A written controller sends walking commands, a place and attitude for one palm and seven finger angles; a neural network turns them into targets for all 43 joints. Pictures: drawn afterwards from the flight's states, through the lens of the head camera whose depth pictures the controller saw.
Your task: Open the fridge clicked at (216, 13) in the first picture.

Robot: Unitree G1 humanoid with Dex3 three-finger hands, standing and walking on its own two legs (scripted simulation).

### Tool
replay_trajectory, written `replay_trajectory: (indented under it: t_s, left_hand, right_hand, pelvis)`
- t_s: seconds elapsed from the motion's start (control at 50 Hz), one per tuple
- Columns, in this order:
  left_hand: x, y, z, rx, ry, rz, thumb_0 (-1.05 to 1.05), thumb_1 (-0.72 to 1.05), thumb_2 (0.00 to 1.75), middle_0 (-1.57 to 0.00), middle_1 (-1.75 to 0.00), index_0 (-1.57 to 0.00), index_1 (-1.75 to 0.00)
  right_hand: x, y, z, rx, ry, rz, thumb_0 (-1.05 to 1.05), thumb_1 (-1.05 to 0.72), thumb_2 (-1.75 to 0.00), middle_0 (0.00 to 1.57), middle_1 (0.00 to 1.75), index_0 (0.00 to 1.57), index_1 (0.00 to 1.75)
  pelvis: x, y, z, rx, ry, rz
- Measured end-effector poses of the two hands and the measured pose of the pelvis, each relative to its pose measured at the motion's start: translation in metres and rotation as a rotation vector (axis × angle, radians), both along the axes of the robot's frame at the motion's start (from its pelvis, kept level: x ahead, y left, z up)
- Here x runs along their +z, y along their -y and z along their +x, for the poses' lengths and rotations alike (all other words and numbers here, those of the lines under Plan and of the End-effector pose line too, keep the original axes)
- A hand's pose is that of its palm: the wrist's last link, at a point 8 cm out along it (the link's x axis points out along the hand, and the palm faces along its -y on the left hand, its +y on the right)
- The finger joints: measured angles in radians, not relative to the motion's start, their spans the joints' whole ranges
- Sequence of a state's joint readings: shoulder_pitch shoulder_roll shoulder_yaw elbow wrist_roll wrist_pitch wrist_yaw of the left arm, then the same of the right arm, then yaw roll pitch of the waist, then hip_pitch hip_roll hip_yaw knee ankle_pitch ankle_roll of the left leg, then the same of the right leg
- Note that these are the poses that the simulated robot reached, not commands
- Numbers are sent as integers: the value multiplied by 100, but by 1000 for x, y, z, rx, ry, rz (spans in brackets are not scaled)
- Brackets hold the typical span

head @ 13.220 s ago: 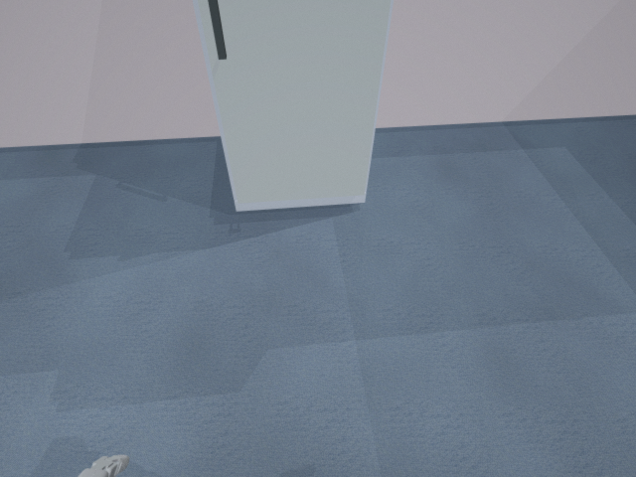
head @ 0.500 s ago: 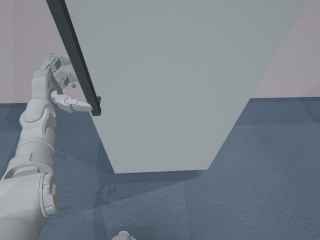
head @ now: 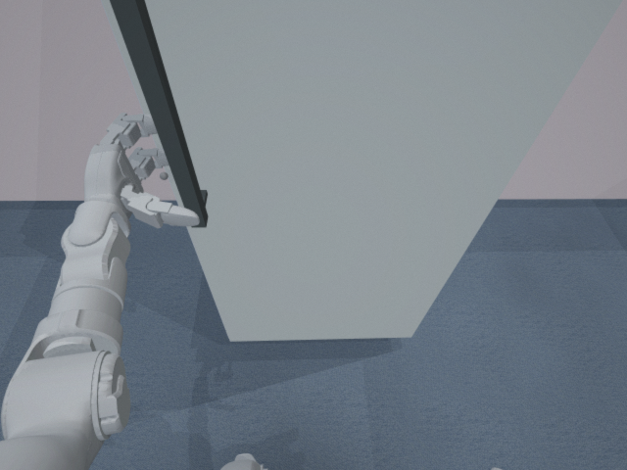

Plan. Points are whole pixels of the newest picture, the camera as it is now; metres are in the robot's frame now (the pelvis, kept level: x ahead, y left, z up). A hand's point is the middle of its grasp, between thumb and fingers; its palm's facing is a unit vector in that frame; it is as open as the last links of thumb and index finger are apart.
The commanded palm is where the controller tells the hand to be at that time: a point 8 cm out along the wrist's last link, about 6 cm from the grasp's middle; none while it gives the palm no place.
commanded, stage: slide the fingers in behind the handle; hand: left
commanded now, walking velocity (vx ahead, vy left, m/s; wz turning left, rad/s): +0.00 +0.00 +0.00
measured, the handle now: (164, 89) +0.50 +0.18 +0.22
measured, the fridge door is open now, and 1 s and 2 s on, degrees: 0 0 0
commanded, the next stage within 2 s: grip the handle and tug to test in 1.14 s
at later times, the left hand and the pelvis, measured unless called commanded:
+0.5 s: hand (184, 176) +0.45 +0.17 +0.13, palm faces +0.02 -1.00 +0.02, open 14.0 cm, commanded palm +0.42 +0.22 +0.12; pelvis +0.00 -0.01 +0.00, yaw +0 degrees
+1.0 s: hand (197, 173) +0.46 +0.15 +0.13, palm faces +0.02 -1.00 +0.01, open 14.0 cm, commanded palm +0.43 +0.21 +0.12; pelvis +0.00 -0.01 +0.00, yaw +0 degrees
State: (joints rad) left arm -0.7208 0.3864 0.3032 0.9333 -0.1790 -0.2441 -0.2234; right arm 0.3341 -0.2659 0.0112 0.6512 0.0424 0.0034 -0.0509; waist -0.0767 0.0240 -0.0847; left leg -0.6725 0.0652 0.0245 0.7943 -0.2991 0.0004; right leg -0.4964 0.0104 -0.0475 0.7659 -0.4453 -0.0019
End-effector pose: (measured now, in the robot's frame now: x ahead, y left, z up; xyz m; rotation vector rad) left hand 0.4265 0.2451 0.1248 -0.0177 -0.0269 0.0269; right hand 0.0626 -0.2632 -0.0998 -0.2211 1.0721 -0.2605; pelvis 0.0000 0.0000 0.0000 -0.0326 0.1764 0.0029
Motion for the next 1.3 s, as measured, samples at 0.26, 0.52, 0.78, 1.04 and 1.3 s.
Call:
replay_trajectory:
  t_s: [0.26,0.52,0.78,1.04,1.3]
  left_hand:
    - [-1,17,1,9,-8,1,-2,-50,30,-30,-120,-30,-120]
    - [1,27,-3,-4,-1,-1,-2,-50,30,-30,-120,-30,-120]
    - [1,35,-3,-1,3,5,-2,-50,30,-30,-120,-30,-120]
    - [-1,39,8,1,-6,6,-2,-50,30,-31,-121,-30,-120]
    - [-3,40,5,1,-5,12,-2,-50,30,-31,-121,-31,-120]
  right_hand:
    - [-3,-4,-1,-10,7,36,1,-90,-90,20,30,21,30]
    - [-4,3,-6,-13,-14,32,1,-90,-90,20,30,21,30]
    - [-3,5,-3,-8,7,32,1,-90,-90,20,30,21,30]
    - [-8,2,-14,-16,-31,38,1,-90,-90,20,30,21,30]
    - [-8,3,-16,-30,-40,42,1,-90,-90,20,30,21,30]
  pelvis:
    - [1,3,3,-11,7,8]
    - [2,6,3,-5,14,9]
    - [2,8,0,-4,17,10]
    - [0,8,0,-6,2,11]
    - [2,7,4,-9,6,11]
